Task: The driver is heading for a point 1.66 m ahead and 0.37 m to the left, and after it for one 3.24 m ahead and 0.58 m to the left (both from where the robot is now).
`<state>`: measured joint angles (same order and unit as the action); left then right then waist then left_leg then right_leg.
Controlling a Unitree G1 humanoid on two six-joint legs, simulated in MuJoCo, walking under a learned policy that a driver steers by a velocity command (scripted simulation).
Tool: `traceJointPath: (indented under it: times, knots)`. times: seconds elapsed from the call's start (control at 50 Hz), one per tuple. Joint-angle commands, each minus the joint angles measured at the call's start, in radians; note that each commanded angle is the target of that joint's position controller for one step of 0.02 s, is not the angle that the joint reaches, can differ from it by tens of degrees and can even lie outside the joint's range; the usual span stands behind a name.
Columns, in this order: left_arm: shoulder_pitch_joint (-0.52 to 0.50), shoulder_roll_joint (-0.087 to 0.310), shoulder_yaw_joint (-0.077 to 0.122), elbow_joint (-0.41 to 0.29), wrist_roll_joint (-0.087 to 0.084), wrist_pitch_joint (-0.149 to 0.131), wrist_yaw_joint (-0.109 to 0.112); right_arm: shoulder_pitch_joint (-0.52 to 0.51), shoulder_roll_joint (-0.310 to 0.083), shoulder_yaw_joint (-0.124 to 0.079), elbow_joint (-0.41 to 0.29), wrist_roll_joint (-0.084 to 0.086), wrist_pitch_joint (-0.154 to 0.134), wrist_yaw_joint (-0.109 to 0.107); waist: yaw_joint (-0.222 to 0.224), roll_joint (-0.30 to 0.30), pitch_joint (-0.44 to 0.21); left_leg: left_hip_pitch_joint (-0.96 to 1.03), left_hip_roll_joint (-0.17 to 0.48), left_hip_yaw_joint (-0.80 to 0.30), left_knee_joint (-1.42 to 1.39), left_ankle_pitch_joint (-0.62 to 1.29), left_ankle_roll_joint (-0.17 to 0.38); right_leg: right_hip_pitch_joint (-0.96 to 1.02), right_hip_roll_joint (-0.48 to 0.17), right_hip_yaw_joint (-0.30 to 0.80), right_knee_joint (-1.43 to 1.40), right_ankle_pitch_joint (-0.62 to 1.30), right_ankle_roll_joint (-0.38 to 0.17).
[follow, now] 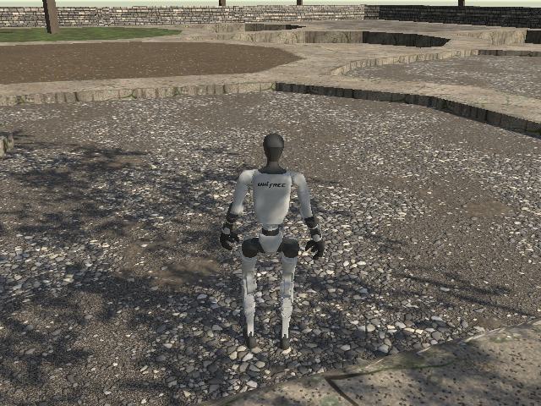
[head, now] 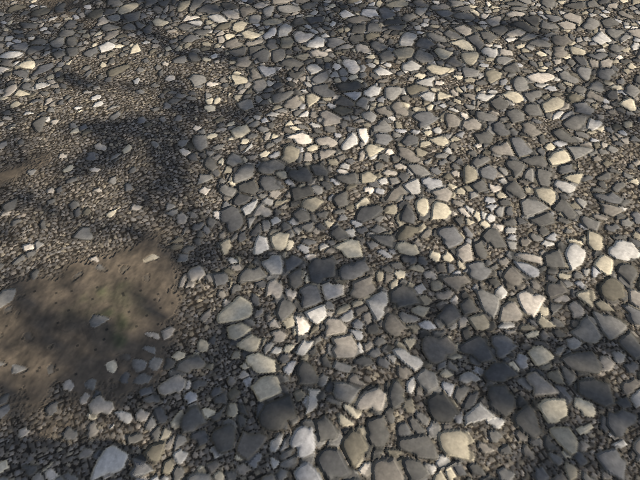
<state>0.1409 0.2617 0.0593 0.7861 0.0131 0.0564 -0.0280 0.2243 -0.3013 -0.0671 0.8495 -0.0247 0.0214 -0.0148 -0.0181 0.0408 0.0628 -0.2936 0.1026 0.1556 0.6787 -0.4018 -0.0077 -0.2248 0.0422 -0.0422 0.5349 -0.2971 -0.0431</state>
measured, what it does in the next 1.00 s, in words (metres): steps on the spot, turning left: left foot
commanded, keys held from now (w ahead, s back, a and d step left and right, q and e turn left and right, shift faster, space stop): no key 0.08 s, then q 0.82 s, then no key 0.08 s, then w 0.02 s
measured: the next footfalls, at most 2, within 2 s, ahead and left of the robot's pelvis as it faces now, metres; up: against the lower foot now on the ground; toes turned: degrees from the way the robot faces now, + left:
left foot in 0.56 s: -0.01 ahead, +0.09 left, +0.00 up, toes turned +11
right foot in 1.16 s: +0.08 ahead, -0.08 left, +0.00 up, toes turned +28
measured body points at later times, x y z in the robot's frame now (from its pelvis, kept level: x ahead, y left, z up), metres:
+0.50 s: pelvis -0.01 -0.01 +0.01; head +0.02 +0.01 +0.46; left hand +0.05 +0.27 -0.13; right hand +0.09 -0.27 -0.12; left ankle -0.06 +0.08 -0.71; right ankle -0.02 -0.09 -0.73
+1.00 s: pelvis -0.02 +0.02 +0.02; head +0.01 +0.05 +0.46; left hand -0.01 +0.32 -0.11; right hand +0.16 -0.22 -0.10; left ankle -0.05 +0.08 -0.73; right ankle +0.05 -0.12 -0.68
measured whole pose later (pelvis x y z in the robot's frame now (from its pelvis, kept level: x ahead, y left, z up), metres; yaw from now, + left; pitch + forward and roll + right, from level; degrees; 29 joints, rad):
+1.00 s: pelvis -0.02 +0.02 +0.02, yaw +24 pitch +1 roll -1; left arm 0.12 0.31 0.05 0.84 0.01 0.06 0.02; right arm 0.25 -0.29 -0.06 0.82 -0.02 0.03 0.00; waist -0.01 -0.02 0.07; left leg -0.20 -0.13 -0.19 0.41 -0.21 0.09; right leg -0.44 0.01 0.06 0.87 -0.38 0.04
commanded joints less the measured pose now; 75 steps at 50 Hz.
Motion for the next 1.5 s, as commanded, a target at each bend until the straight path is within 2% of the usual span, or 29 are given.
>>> traceJointPath:
  times: [0.02,0.06,0.1,0.16,0.26,0.34,0.42,0.5,0.54,0.56,0.58,0.6,0.64,0.66,0.7,0.74,0.9,0.98,1.02,1.08,1.12,1.14,1.16,1.18,1.2,1.24,1.3,1.38,1.5]
  knots:
    - [0.195,0.250,0.061,-0.016,-0.006,-0.033,0.022,-0.043,-0.057,-0.001,-0.101,-0.001,0.019,-0.019,0.099,-0.200,-0.133,-0.249,-0.049,-0.140,0.355,-0.233,-0.007,0.203,-0.439,0.459,-0.211,0.697,-0.255]
    - [0.043,0.127,0.018,-0.030,0.003,-0.028,0.035,-0.024,-0.071,-0.007,-0.064,0.022,0.022,-0.007,0.018,-0.146,-0.034,-0.239,-0.032,-0.173,0.347,-0.072,0.000,0.126,-0.294,0.292,-0.239,0.566,-0.188]
    - [-0.006,0.089,-0.002,-0.038,-0.004,-0.032,0.049,0.034,-0.091,-0.013,-0.023,0.001,0.024,0.005,-0.007,-0.175,-0.064,-0.192,-0.045,-0.159,0.340,0.029,-0.005,0.155,-0.230,0.205,-0.237,0.666,-0.146]
    - [0.017,0.049,-0.031,-0.001,0.001,-0.052,0.055,0.075,-0.041,0.004,0.023,0.011,0.036,0.017,-0.009,-0.128,-0.097,-0.083,-0.058,-0.179,0.237,0.071,-0.016,0.157,-0.223,0.132,-0.252,0.640,-0.118]
    - [0.056,0.133,-0.017,0.046,0.005,-0.045,0.072,0.021,-0.063,0.002,0.018,0.011,0.042,0.011,0.033,-0.158,-0.023,-0.086,-0.093,-0.184,0.130,0.009,-0.003,0.149,-0.265,0.145,-0.239,0.494,-0.129]
    - [0.072,0.133,-0.006,0.056,0.006,-0.039,0.077,0.006,-0.045,0.004,0.005,0.010,0.035,0.009,0.041,-0.126,-0.012,-0.134,-0.081,-0.163,0.169,-0.070,0.006,0.163,-0.317,0.179,-0.223,0.470,-0.193]
    - [0.064,0.132,0.004,0.057,0.012,-0.041,0.076,-0.002,-0.024,0.006,-0.013,0.015,0.031,0.017,0.036,-0.124,-0.039,-0.111,-0.081,-0.134,0.138,-0.099,0.020,0.172,-0.335,0.160,-0.193,0.528,-0.211]
    - [0.043,0.156,0.017,0.056,0.011,-0.037,0.069,0.009,-0.016,0.006,-0.032,0.024,0.026,0.029,0.018,-0.143,-0.081,-0.012,-0.101,-0.095,0.002,-0.050,0.048,0.157,-0.337,0.111,-0.126,0.572,-0.176]
    - [0.034,0.171,0.026,0.059,0.008,-0.030,0.065,0.043,-0.019,0.006,-0.032,0.021,0.013,0.031,-0.021,-0.116,-0.089,0.122,-0.112,-0.108,-0.234,0.154,0.075,0.077,-0.300,0.042,-0.027,0.447,-0.098]
    - [0.054,0.145,0.024,0.052,0.008,-0.029,0.058,0.059,-0.095,-0.012,-0.034,0.005,0.001,0.024,-0.018,0.036,-0.096,0.222,-0.002,-0.309,-0.374,0.268,0.113,-0.046,-0.219,-0.042,0.158,0.244,-0.023]
    - [0.035,0.066,0.004,-0.004,0.010,-0.022,0.058,0.080,-0.232,-0.041,-0.052,0.007,-0.008,0.022,0.000,0.239,-0.080,0.309,0.281,-0.673,-0.366,0.818,0.244,-0.311,-0.021,-0.106,0.367,-0.314,0.053]
    - [-0.017,0.086,0.002,-0.007,0.015,-0.010,0.072,0.160,-0.230,-0.049,-0.025,0.013,-0.005,0.017,-0.061,0.139,-0.109,0.273,0.298,-0.650,-0.351,0.854,0.357,-0.317,-0.019,0.030,0.514,-0.377,0.052]
    - [0.004,0.112,0.009,0.015,-0.004,-0.008,0.065,0.026,-0.135,-0.028,-0.051,0.021,0.007,0.007,0.014,0.028,-0.021,0.209,0.158,-0.496,-0.367,0.669,0.296,-0.339,-0.063,0.079,0.553,-0.197,0.056]
    - [0.006,0.137,0.015,0.019,0.002,-0.012,0.060,-0.025,-0.116,-0.022,-0.067,0.024,0.011,0.004,0.033,0.037,-0.017,0.222,0.111,-0.466,-0.367,0.656,0.257,-0.348,-0.067,0.082,0.535,-0.139,0.059]
    - [0.039,0.144,0.019,0.033,0.017,-0.008,0.047,-0.026,-0.112,-0.020,-0.078,0.026,0.010,0.007,0.033,0.041,-0.071,0.253,0.074,-0.432,-0.353,0.728,0.244,-0.324,-0.053,0.072,0.561,-0.083,0.074]
    - [0.030,0.130,0.015,0.025,0.009,-0.004,0.042,0.010,-0.130,-0.027,-0.071,0.028,0.004,0.011,0.023,0.022,-0.087,0.272,0.070,-0.443,-0.349,0.720,0.241,-0.333,-0.050,0.076,0.549,-0.065,0.086]
    - [-0.043,0.134,0.015,-0.013,0.003,-0.003,0.052,0.067,-0.168,-0.040,-0.071,0.013,0.005,0.008,-0.012,0.072,-0.069,0.256,0.053,-0.571,-0.340,0.562,0.244,-0.353,-0.038,0.103,0.394,-0.082,0.099]
    - [-0.042,0.128,0.008,-0.013,-0.002,-0.010,0.054,0.058,-0.156,-0.033,-0.076,0.004,0.004,0.005,-0.014,0.074,-0.090,0.223,0.056,-0.585,-0.321,0.606,0.244,-0.275,-0.033,0.097,0.328,-0.093,0.082]
    - [-0.046,0.126,0.003,-0.016,0.005,-0.018,0.046,0.077,-0.152,-0.031,-0.065,-0.001,0.006,0.007,-0.024,0.079,-0.110,0.196,0.038,-0.617,-0.357,0.316,0.248,-0.219,-0.026,0.085,0.278,-0.112,0.067]
    - [-0.053,0.118,-0.005,-0.020,0.009,-0.037,0.033,0.069,-0.144,-0.028,-0.052,-0.010,0.007,0.012,-0.022,0.095,-0.044,0.107,0.023,-0.686,-0.409,-0.073,0.250,-0.141,-0.010,0.071,0.150,-0.152,0.035]
    - [0.044,0.086,-0.016,0.016,0.007,-0.057,0.037,0.037,-0.135,-0.024,-0.049,-0.006,0.003,0.010,0.044,0.054,-0.015,-0.017,-0.012,-0.672,-0.378,-0.130,0.215,0.066,-0.003,0.044,-0.072,-0.058,0.000]
    - [0.104,0.077,-0.020,0.036,0.010,-0.071,0.048,0.029,-0.102,-0.014,-0.050,-0.002,-0.004,0.006,0.078,0.014,-0.014,-0.101,-0.055,-0.636,-0.316,-0.156,0.175,0.202,-0.016,0.065,-0.192,-0.006,-0.012]
    - [0.170,0.139,-0.011,0.053,0.024,-0.086,0.062,0.030,-0.032,0.005,-0.063,0.004,-0.019,0.007,0.093,-0.153,-0.031,-0.227,-0.149,-0.501,-0.089,-0.202,0.118,0.328,-0.189,0.286,-0.307,-0.177,-0.033]
    - [0.244,0.264,0.015,0.066,0.027,-0.092,0.059,0.001,-0.021,0.010,-0.090,0.016,-0.034,0.007,0.114,-0.257,-0.037,-0.381,-0.298,-0.350,0.118,-0.187,0.091,0.345,-0.389,0.677,-0.433,-0.440,-0.118]
    - [0.230,0.268,0.028,0.096,0.024,-0.092,0.052,-0.019,-0.109,-0.011,-0.091,-0.004,-0.040,0.003,0.076,-0.154,0.063,-0.422,-0.216,-0.355,0.229,-0.116,0.093,0.235,-0.423,0.704,-0.427,-0.484,-0.172]
    - [0.132,0.161,0.005,0.071,0.005,-0.108,0.038,0.018,-0.100,-0.010,-0.048,-0.003,-0.053,0.029,0.018,-0.124,0.106,-0.406,-0.159,-0.337,0.275,0.036,0.076,0.201,-0.313,0.528,-0.430,-0.355,-0.134]
    - [0.183,0.106,-0.010,0.101,0.003,-0.135,0.030,-0.005,-0.069,-0.001,-0.033,-0.022,-0.059,0.055,0.026,-0.153,0.042,-0.390,-0.113,-0.237,0.328,0.166,0.044,0.243,-0.233,0.343,-0.423,-0.006,-0.122]
    - [0.308,0.092,-0.011,0.160,-0.002,-0.146,0.024,-0.137,-0.033,0.016,-0.070,-0.018,-0.056,0.062,0.065,-0.146,0.035,-0.474,-0.068,-0.142,0.291,0.215,0.012,0.305,-0.219,0.252,-0.401,0.321,-0.143]
    - [0.398,0.097,-0.017,0.212,0.003,-0.145,0.033,-0.330,0.011,0.047,-0.140,-0.008,-0.060,0.069,0.105,-0.152,0.064,-0.360,-0.096,-0.061,0.005,0.264,0.023,0.270,-0.216,0.199,-0.380,0.559,-0.146]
